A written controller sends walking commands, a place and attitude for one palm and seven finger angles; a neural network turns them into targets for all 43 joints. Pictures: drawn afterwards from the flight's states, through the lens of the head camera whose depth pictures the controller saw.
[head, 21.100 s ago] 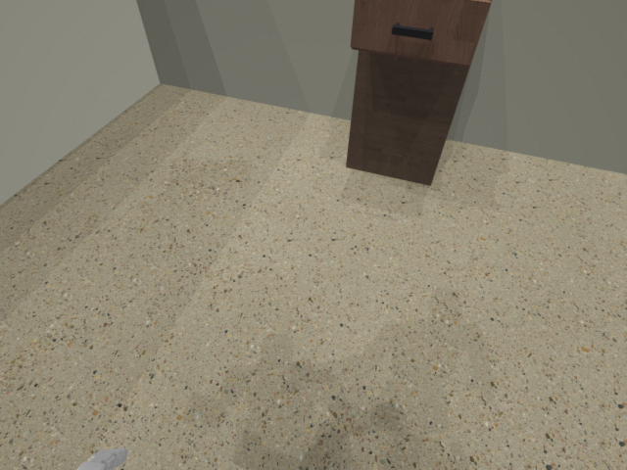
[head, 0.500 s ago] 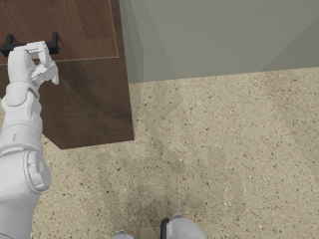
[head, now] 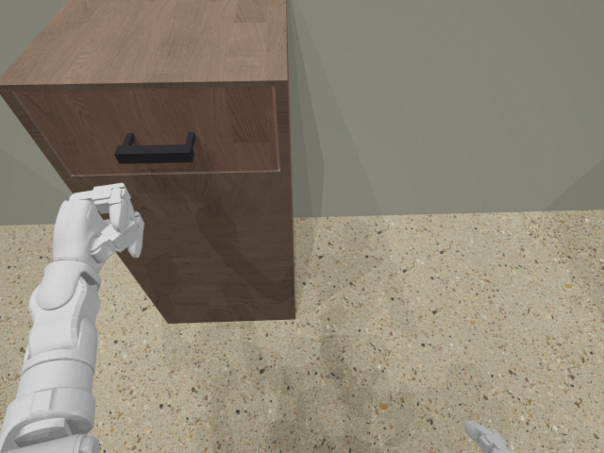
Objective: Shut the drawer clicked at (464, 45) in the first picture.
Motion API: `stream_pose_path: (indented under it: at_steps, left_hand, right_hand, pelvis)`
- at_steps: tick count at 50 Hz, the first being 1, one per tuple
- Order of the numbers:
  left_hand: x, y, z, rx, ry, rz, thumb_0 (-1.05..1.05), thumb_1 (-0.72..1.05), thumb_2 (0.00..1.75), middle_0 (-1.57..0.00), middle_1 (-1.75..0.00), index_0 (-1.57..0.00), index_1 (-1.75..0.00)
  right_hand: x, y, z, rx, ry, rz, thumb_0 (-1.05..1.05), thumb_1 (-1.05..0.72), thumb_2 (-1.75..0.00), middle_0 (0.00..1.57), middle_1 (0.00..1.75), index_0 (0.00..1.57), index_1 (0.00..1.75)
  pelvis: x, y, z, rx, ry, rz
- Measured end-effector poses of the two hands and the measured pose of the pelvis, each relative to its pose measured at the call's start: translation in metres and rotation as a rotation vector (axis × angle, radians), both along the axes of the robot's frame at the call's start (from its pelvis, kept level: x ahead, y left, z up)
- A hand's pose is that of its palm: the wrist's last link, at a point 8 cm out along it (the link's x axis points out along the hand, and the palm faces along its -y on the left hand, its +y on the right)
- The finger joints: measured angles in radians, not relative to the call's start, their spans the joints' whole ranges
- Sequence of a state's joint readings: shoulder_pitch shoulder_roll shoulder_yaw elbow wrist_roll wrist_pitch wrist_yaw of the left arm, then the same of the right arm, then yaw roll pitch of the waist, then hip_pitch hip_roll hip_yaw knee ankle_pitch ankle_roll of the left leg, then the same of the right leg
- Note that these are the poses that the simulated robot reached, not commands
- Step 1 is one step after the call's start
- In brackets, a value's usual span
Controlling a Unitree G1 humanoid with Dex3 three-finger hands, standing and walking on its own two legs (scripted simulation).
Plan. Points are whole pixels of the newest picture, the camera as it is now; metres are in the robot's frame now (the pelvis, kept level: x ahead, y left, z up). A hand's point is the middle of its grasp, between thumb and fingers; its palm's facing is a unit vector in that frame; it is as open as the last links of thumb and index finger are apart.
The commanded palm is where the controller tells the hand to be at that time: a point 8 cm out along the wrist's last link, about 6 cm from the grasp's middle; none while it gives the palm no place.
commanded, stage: draw the hand back to the body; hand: left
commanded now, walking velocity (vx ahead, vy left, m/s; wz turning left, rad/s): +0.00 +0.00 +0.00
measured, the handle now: (157, 146) +0.58 +0.26 +0.06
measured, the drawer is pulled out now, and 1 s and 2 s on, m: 0.00 0.00 0.00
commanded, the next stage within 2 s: step back with the hand held close in 0.94 s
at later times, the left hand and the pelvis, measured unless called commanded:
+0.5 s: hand (34, 321) +0.23 +0.25 +0.16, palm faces +0.36 -0.89 -0.29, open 3.3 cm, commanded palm +0.17 +0.29 +0.17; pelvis -0.02 +0.01 +0.02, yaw +1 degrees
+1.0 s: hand out of the picture +0.14 +0.25 +0.18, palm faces +0.46 -0.81 -0.37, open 3.3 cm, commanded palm +0.08 +0.28 +0.19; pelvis -0.04 +0.00 +0.02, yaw +2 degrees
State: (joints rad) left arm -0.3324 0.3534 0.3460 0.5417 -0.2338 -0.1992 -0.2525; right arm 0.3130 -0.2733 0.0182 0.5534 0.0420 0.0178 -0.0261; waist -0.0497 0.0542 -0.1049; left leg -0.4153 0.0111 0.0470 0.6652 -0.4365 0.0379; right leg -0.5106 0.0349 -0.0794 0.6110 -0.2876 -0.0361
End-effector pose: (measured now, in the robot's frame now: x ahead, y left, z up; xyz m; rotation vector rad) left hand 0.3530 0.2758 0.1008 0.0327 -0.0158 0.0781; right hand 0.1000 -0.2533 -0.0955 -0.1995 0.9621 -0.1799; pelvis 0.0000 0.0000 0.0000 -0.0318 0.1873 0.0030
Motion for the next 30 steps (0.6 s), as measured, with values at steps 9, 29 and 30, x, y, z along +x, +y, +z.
stream_pose_path:
  at_steps: [9,29,30]
  left_hand:
    - [-0.06,0.003,0.032,0.162,-0.023,0.09,0.02,0.9,0.9,-1.41,-1.6,-1.4,-1.6]
    - [-0.187,0.013,0.079,0.324,-0.131,0.286,0.01,0.9,0.9,-1.41,-1.6,-1.41,-1.6]
    - [-0.193,0.013,0.08,0.331,-0.13,0.288,0.01,0.9,0.9,-1.41,-1.6,-1.41,-1.6]
  right_hand:
    - [0.042,0.023,0.022,0.02,-0.182,0.087,0.01,-0.91,-0.9,0.2,0.3,0.2,0.3]
    - [0.049,0.052,0.035,0.056,-0.26,0.177,0.01,-0.91,-0.9,0.2,0.3,0.2,0.3]
    - [0.049,0.052,0.035,0.058,-0.261,0.177,0.01,-0.91,-0.9,0.2,0.3,0.2,0.3]
  pelvis:
    - [-0.014,0.004,0.009,0.013,-0.108,0.015]
    - [-0.022,0.01,0.022,0.017,-0.259,0.02]
    - [-0.023,0.01,0.022,0.017,-0.262,0.019]
